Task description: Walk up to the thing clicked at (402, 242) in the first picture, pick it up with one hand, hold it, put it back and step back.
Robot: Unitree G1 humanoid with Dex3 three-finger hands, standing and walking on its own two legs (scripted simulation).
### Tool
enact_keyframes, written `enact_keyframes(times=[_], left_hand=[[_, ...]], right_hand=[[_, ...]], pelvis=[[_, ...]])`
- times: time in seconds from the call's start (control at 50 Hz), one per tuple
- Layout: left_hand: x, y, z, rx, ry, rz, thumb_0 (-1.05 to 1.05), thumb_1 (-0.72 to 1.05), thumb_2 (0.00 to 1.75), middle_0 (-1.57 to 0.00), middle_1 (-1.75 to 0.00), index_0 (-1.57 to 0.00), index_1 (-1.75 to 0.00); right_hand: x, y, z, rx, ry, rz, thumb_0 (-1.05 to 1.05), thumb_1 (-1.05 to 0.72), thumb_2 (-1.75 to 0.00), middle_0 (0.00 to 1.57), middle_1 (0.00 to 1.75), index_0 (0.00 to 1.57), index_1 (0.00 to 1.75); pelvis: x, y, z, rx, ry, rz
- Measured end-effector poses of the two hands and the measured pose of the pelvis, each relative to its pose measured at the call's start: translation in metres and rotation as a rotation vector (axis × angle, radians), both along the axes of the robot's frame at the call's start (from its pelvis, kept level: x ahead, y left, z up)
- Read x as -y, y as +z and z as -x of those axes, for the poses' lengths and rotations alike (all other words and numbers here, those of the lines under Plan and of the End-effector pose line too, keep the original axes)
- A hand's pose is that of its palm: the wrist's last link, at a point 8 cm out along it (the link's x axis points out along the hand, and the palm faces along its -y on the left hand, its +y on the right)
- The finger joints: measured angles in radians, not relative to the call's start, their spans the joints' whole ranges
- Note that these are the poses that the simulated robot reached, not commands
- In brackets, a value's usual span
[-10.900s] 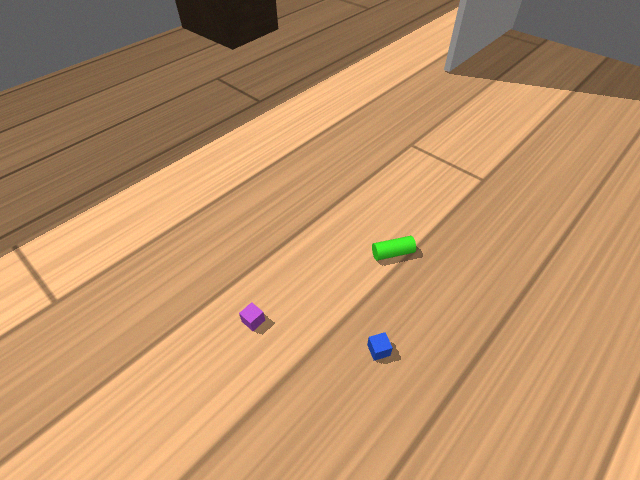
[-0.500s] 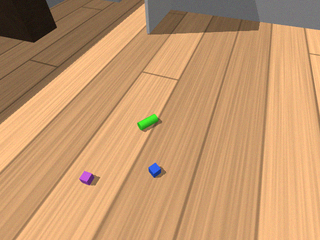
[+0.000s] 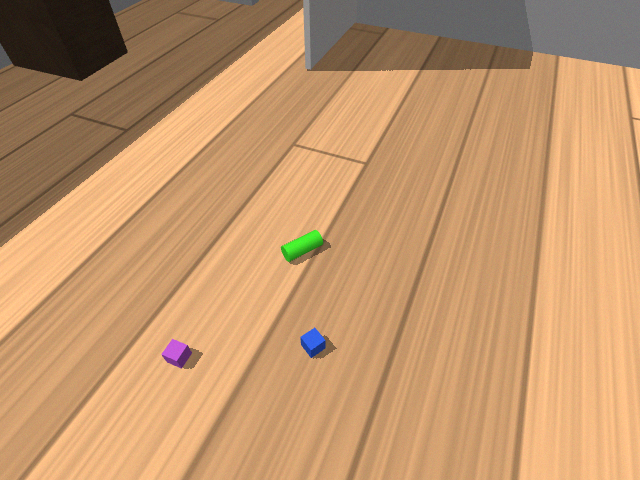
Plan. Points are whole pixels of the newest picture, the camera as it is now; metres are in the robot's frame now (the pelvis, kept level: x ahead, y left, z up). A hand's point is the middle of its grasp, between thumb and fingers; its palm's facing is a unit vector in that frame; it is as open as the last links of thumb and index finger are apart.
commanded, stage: walk up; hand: left
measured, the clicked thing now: (302, 245) +1.09 +0.08 -0.74
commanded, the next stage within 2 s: none
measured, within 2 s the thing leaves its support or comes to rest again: neither
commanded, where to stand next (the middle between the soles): +0.90 -0.40 m, yaw +32 degrees
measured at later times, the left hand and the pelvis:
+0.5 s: hand (134, 472) +0.18 +0.29 -0.17, palm faces +0.20 -0.94 -0.27, open 7.4 cm; pelvis +0.15 +0.00 -0.01, yaw +14 degrees
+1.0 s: hand (215, 393) +0.29 +0.19 -0.17, palm faces +0.39 -0.86 -0.33, open 7.4 cm; pelvis +0.36 -0.09 -0.03, yaw +24 degrees
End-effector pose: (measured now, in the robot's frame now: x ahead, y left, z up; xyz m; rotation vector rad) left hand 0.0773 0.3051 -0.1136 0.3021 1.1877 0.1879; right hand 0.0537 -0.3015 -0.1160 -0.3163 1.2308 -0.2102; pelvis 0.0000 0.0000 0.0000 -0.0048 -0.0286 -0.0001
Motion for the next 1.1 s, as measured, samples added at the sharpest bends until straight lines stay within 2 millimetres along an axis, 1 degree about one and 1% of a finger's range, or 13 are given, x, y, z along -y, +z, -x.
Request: enact_keyframes(times=[0.1, 0.22, 0.32, 0.42, 0.54, 0.6, 0.68, 0.72, 0.8, 0.88, 0.98, 1.04, 1.1], left_hand=[[-0.023, -0.002, 0.003, 0.099, 0.096, -0.002, 0.01, 0.90, 0.90, -0.20, -0.30, -0.20, -0.31], [-0.054, -0.024, 0.022, 0.030, 0.178, -0.004, 0.01, 0.90, 0.90, -0.20, -0.30, -0.20, -0.30], [-0.054, -0.030, 0.002, -0.028, 0.186, 0.022, 0.01, 0.90, 0.90, -0.20, -0.30, -0.20, -0.30], [-0.042, -0.025, -0.041, 0.033, 0.194, 0.048, 0.01, 0.90, 0.90, -0.20, -0.30, -0.20, -0.30], [-0.019, -0.019, -0.104, 0.088, 0.203, 0.043, 0.01, 0.90, 0.90, -0.20, -0.30, -0.20, -0.30], [-0.005, -0.015, -0.141, 0.128, 0.214, 0.022, 0.01, 0.90, 0.90, -0.20, -0.30, -0.20, -0.30], [0.016, -0.011, -0.182, 0.206, 0.235, -0.041, 0.01, 0.90, 0.90, -0.20, -0.30, -0.20, -0.30], [0.029, -0.006, -0.189, 0.217, 0.256, -0.050, 0.01, 0.90, 0.90, -0.20, -0.30, -0.20, -0.30], [0.052, 0.004, -0.187, 0.170, 0.308, -0.041, 0.01, 0.90, 0.90, -0.20, -0.30, -0.20, -0.30], [0.066, 0.004, -0.181, 0.115, 0.357, -0.040, 0.01, 0.90, 0.90, -0.20, -0.30, -0.20, -0.31], [0.075, -0.015, -0.183, 0.053, 0.417, -0.019, 0.01, 0.90, 0.90, -0.20, -0.30, -0.20, -0.31], [0.082, -0.033, -0.199, 0.017, 0.424, -0.002, 0.01, 0.90, 0.90, -0.20, -0.30, -0.20, -0.30], [0.094, -0.040, -0.222, -0.021, 0.397, 0.026, 0.01, 0.90, 0.90, -0.20, -0.30, -0.20, -0.30]], right_hand=[[0.017, 0.006, -0.011, -0.063, 0.078, 0.079, 0.01, -0.90, -0.90, 0.20, 0.30, 0.21, 0.30], [0.017, 0.025, -0.071, 0.006, 0.177, 0.166, 0.01, -0.90, -0.90, 0.20, 0.30, 0.21, 0.30], [0.018, 0.041, -0.106, 0.070, 0.174, 0.214, 0.01, -0.90, -0.90, 0.20, 0.30, 0.21, 0.30], [0.018, 0.048, -0.140, 0.050, 0.231, 0.212, 0.01, -0.90, -0.90, 0.20, 0.30, 0.21, 0.30], [0.034, 0.037, -0.194, 0.038, 0.286, 0.183, 0.01, -0.90, -0.90, 0.21, 0.30, 0.21, 0.30], [0.053, 0.024, -0.229, 0.032, 0.312, 0.177, 0.01, -0.90, -0.90, 0.21, 0.30, 0.21, 0.30], [0.083, -0.003, -0.291, 0.022, 0.350, 0.188, 0.01, -0.90, -0.90, 0.21, 0.30, 0.21, 0.30], [0.086, -0.007, -0.325, 0.031, 0.366, 0.188, 0.01, -0.90, -0.90, 0.21, 0.30, 0.21, 0.30], [0.078, 0.003, -0.390, 0.095, 0.423, 0.144, 0.01, -0.90, -0.90, 0.20, 0.30, 0.21, 0.30], [0.070, 0.014, -0.442, 0.120, 0.494, 0.126, 0.01, -0.91, -0.90, 0.20, 0.30, 0.21, 0.30], [0.064, 0.021, -0.493, 0.132, 0.554, 0.157, 0.01, -0.90, -0.90, 0.20, 0.30, 0.21, 0.30], [0.072, 0.019, -0.515, 0.157, 0.557, 0.199, 0.01, -0.90, -0.90, 0.21, 0.30, 0.21, 0.30], [0.084, 0.028, -0.532, 0.179, 0.508, 0.217, 0.01, -0.90, -0.90, 0.21, 0.30, 0.21, 0.30]], pelvis=[[-0.001, -0.010, -0.015, -0.012, 0.079, 0.005], [-0.017, -0.022, -0.048, 0.010, 0.136, -0.004], [-0.019, -0.019, -0.080, 0.011, 0.175, -0.026], [-0.011, -0.013, -0.114, 0.016, 0.217, -0.031], [0.014, -0.017, -0.164, 0.013, 0.259, -0.032], [0.033, -0.025, -0.194, 0.007, 0.280, -0.035], [0.060, -0.042, -0.232, 0.009, 0.313, -0.011], [0.069, -0.040, -0.246, 0.014, 0.335, -0.012], [0.079, -0.025, -0.276, 0.013, 0.360, -0.008], [0.086, -0.018, -0.309, 0.004, 0.381, 0.000], [0.089, -0.026, -0.351, 0.002, 0.414, 0.011], [0.091, -0.037, -0.372, 0.001, 0.427, -0.002], [0.100, -0.035, -0.392, 0.004, 0.422, -0.019]])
